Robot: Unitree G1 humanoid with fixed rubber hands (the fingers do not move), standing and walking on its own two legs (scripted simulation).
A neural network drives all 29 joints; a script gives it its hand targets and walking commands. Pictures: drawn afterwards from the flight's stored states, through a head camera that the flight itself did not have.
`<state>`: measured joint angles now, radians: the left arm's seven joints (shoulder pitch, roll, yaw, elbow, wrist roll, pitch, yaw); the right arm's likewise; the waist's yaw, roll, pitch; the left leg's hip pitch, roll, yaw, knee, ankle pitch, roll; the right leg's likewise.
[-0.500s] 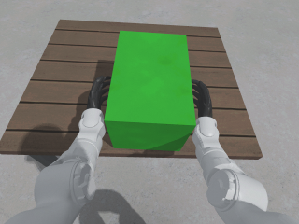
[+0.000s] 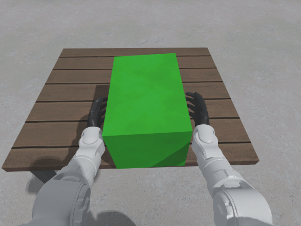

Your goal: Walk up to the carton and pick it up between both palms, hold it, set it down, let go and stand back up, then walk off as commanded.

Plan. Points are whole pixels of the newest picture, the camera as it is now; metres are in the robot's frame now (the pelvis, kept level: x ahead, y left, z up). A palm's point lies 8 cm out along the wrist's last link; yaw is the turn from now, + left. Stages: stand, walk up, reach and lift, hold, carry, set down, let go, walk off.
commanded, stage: reach and lift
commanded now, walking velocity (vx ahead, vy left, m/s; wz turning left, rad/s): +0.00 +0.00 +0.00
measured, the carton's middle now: (147, 108) +0.48 -0.01 +0.03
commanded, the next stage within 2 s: hold in 1.90 s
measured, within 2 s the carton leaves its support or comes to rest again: neither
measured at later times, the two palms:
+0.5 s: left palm (79, 110) +0.38 +0.16 +0.15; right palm (209, 104) +0.36 -0.14 +0.17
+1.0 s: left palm (77, 116) +0.35 +0.15 +0.16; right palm (211, 108) +0.35 -0.14 +0.16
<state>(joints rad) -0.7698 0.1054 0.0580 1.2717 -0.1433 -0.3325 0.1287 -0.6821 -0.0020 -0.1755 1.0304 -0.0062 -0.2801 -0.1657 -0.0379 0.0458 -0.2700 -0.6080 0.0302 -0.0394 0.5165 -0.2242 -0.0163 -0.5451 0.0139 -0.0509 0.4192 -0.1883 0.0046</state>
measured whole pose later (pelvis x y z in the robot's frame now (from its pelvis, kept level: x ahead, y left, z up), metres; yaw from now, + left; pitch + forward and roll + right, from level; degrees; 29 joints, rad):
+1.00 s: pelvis -0.02 +0.00 +0.01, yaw +1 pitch -4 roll -1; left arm -0.58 0.01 0.24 0.44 0.17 0.43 0.07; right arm -0.65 -0.01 -0.09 0.66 0.13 0.19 -0.19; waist -0.05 -0.03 -0.04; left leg -0.12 0.02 -0.03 0.34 -0.16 -0.01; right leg -0.07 0.00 -0.04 0.28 -0.15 0.00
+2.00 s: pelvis -0.02 +0.00 +0.01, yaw +2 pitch -7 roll -1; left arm -0.58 0.01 0.25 0.26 0.22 0.63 0.03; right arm -0.66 -0.01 -0.06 0.55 0.19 0.32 -0.23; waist -0.07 -0.04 0.00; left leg -0.07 0.01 -0.05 0.36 -0.18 -0.01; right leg -0.01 0.00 -0.06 0.30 -0.16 0.00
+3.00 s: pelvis -0.03 -0.01 +0.01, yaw +2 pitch -6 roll -1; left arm -0.60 0.01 0.26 0.20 0.24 0.73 0.02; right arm -0.69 -0.02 -0.05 0.52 0.21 0.40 -0.24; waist -0.07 -0.04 -0.03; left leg -0.08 0.02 -0.05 0.37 -0.17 -0.02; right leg -0.03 0.00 -0.06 0.31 -0.17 0.00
